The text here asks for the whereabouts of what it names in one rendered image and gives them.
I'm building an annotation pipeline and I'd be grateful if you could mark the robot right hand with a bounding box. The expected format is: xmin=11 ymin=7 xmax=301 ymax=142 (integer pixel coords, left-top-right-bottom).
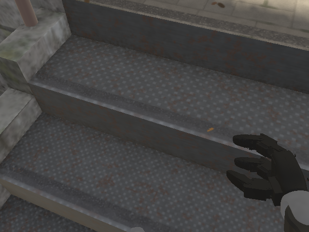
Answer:
xmin=226 ymin=133 xmax=309 ymax=207

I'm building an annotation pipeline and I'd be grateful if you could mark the robot right forearm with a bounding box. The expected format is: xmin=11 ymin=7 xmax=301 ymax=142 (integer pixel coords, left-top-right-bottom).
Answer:
xmin=280 ymin=190 xmax=309 ymax=232

